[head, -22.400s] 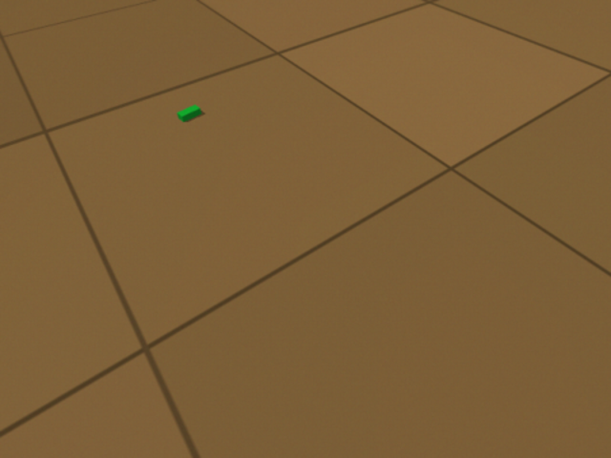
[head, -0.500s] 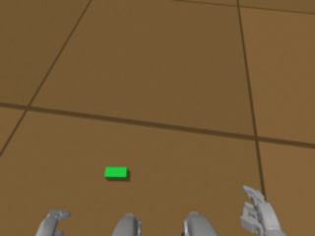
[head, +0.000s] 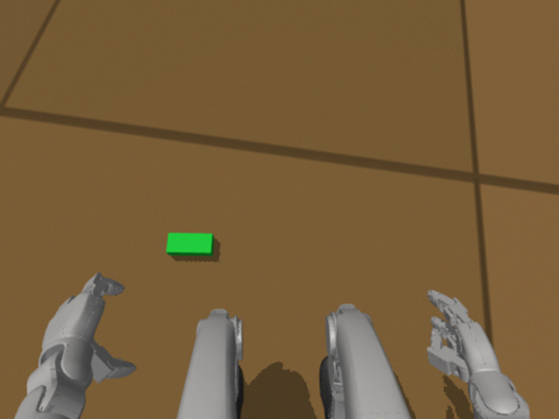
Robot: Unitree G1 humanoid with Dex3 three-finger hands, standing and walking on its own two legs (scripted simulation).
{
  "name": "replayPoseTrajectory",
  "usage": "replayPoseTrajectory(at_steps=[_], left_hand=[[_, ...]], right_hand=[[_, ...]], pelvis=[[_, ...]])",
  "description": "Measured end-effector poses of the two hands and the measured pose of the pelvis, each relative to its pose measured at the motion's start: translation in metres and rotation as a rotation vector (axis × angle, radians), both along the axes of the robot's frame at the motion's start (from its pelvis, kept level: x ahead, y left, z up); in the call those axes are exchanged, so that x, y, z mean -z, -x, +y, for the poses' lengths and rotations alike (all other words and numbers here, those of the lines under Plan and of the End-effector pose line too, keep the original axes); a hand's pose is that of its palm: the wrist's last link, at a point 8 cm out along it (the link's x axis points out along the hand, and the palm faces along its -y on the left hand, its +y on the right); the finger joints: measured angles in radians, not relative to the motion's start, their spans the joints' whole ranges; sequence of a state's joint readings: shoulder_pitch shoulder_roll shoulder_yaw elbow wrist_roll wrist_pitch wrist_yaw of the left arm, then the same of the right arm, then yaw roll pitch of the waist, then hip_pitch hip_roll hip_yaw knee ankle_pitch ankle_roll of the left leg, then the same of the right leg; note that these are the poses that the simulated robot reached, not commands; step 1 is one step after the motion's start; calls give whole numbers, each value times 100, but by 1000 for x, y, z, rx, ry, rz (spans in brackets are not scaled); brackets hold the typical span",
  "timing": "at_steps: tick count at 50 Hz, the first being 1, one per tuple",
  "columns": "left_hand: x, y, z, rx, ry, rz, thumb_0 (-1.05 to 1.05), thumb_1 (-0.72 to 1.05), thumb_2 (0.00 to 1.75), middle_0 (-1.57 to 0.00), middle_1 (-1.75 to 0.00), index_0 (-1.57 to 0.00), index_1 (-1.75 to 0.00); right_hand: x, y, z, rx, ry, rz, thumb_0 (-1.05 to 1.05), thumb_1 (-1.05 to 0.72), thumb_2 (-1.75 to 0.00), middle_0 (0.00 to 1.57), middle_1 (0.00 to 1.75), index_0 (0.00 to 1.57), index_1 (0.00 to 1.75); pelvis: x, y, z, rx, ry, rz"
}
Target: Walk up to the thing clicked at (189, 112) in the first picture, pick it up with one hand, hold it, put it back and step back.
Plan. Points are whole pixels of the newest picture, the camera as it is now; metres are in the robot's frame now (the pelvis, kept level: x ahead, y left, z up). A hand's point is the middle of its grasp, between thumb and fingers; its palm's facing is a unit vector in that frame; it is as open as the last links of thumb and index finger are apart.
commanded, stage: rise first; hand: left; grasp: from above
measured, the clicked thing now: (190, 244) +0.50 +0.24 -0.54
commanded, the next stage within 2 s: none
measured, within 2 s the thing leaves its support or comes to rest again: neither
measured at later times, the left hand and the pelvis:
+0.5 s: hand (142, 279) +0.36 +0.29 -0.31, palm faces -0.50 -0.15 -0.86, open 13.9 cm; pelvis -0.05 +0.00 -0.16, yaw -3 degrees
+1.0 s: hand (154, 258) +0.42 +0.29 -0.37, palm faces -0.47 +0.01 -0.89, open 14.1 cm; pelvis -0.05 +0.01 -0.21, yaw -6 degrees
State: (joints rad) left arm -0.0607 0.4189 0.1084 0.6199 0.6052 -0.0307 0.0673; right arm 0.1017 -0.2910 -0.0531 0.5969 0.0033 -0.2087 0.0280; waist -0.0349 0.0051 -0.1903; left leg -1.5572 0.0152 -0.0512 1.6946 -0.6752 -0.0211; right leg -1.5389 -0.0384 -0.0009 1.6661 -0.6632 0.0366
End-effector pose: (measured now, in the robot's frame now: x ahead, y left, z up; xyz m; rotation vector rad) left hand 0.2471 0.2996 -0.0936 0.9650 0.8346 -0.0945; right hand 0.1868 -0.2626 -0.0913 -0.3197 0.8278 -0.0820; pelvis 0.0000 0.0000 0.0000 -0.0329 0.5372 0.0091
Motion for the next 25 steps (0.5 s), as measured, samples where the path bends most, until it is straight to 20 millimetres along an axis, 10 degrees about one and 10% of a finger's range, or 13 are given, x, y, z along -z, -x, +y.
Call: replayPoseTrajectory(at_steps=[13, 25], left_hand=[[91, -78, -1, 271, -181, -70, 0, -49, 97, -11, -104, -11, -104], [158, -121, -4, 489, -265, -140, 0, -51, 101, -9, -102, -10, -102]], right_hand=[[130, 89, -15, 67, 0, 273, 0, -90, -90, 21, 30, 20, 30], [181, 174, -17, 138, 51, 502, 0, -91, -90, 21, 30, 21, 30]], pelvis=[[99, 35, -3, 14, 15, 66], [164, 51, 3, 26, 53, 49]])
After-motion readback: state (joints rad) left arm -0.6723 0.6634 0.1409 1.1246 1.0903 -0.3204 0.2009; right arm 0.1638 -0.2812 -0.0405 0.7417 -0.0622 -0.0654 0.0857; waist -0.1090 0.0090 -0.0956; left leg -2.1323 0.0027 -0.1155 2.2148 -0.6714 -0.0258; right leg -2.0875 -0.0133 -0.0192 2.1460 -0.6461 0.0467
